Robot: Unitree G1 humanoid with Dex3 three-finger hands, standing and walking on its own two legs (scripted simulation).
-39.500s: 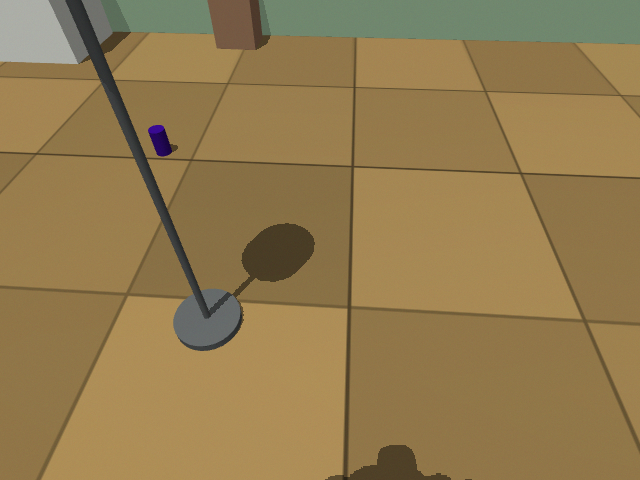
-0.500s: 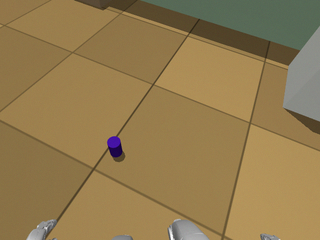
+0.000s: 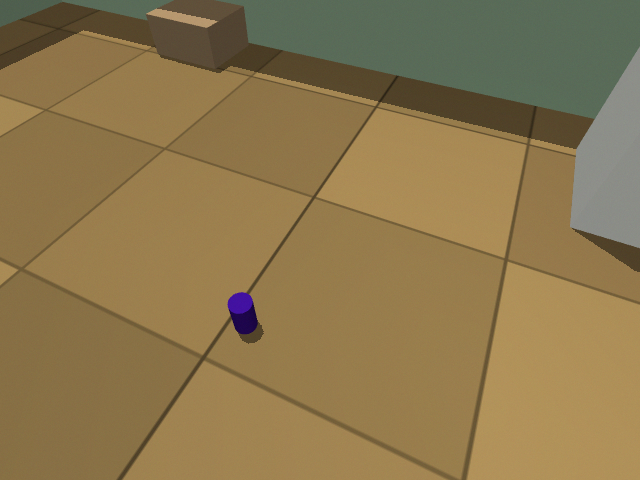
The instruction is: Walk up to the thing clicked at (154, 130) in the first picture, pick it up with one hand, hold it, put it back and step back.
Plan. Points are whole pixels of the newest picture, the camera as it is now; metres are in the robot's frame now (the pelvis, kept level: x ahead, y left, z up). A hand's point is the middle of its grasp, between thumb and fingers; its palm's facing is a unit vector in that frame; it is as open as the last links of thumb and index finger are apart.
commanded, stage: walk up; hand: left
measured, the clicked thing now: (243, 313) +0.73 +0.27 -0.70
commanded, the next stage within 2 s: stand in 1.38 s
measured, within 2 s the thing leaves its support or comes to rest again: neither
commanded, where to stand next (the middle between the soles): +0.34 +0.03 m, yaw +1 degrees
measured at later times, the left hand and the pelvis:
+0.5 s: hand out of the picture +0.13 +0.27 -0.15, palm faces +0.03 -0.93 -0.35, open 7.3 cm; pelvis +0.04 +0.01 +0.00, yaw +1 degrees
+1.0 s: hand out of the picture +0.11 +0.26 -0.15, palm faces +0.04 -0.94 -0.35, open 7.3 cm; pelvis +0.03 +0.00 +0.00, yaw +3 degrees
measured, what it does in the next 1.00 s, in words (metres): stands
